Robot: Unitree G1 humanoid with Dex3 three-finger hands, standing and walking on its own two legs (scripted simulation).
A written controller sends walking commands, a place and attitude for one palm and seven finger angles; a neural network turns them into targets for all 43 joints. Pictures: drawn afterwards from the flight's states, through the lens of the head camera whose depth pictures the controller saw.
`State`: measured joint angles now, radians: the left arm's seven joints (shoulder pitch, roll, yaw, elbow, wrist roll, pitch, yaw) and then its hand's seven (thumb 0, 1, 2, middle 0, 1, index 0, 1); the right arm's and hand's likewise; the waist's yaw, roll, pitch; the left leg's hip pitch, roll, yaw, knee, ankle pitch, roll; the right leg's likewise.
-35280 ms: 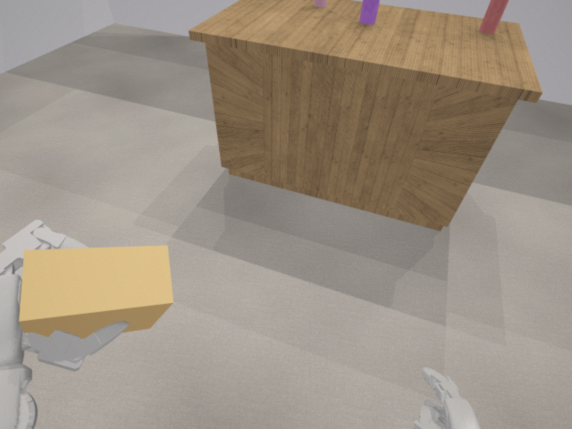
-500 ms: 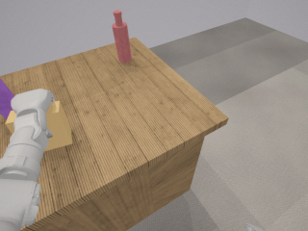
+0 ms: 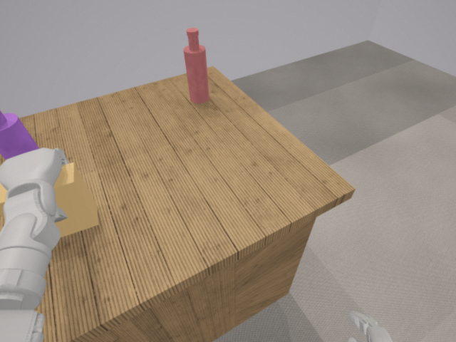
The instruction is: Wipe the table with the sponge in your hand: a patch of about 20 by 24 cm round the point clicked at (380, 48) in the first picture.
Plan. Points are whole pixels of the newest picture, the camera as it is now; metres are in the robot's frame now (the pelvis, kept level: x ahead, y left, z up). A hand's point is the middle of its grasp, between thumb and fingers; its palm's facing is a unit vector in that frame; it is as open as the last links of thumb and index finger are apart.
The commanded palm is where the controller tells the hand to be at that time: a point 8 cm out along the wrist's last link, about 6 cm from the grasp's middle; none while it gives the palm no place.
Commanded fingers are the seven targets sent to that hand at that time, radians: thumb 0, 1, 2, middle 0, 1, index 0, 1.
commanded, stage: slide back across to the first lane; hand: left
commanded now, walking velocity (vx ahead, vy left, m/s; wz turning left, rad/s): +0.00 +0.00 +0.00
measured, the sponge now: (56, 211) +0.33 +0.37 +0.05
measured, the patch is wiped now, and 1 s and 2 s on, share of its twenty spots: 1.00 1.00 1.00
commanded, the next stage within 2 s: wipe back along the first lane in 0.08 s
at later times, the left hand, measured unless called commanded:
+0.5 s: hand (33, 207) +0.30 +0.37 +0.09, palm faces +0.03 -0.03 -1.00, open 9.9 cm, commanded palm +0.26 +0.35 +0.13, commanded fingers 0.00 0.10 1.30 -1.20 -1.60 -1.20 -1.60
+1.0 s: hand (36, 230) +0.26 +0.34 +0.09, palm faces +0.06 -0.03 -1.00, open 9.9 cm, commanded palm +0.21 +0.32 +0.12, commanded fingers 0.00 0.10 1.30 -1.20 -1.60 -1.20 -1.60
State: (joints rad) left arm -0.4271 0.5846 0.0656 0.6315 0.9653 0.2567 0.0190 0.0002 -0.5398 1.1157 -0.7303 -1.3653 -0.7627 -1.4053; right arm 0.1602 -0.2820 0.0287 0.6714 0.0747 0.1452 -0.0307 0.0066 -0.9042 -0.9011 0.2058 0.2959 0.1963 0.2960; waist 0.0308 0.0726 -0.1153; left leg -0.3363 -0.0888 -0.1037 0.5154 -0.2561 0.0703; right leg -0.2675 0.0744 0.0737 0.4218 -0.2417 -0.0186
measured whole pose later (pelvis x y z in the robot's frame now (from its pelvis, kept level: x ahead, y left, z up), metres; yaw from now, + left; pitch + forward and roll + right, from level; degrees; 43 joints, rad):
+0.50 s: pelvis +0.01 +0.01 +0.00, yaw +1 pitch +5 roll -2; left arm -0.16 0.57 0.08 0.29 0.91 0.30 0.04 -0.01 -0.49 1.09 -0.69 -1.39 -0.72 -1.43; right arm 0.14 -0.28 0.02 0.67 0.06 0.13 0.00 0.01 -0.90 -0.90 0.21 0.30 0.20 0.30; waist 0.06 0.09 -0.11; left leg -0.31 -0.10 -0.11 0.52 -0.27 0.09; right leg -0.22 0.06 0.06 0.40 -0.25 -0.01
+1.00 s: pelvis +0.00 +0.00 +0.00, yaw +1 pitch +2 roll -2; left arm -0.01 0.53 0.03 0.11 0.91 0.39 0.05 0.00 -0.47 1.08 -0.67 -1.40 -0.70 -1.44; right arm 0.09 -0.27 0.04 0.66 0.07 0.11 0.00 0.01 -0.90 -0.90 0.21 0.30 0.20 0.30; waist 0.08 0.10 -0.10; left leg -0.27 -0.10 -0.11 0.53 -0.28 0.07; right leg -0.20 0.07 0.06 0.43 -0.26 -0.02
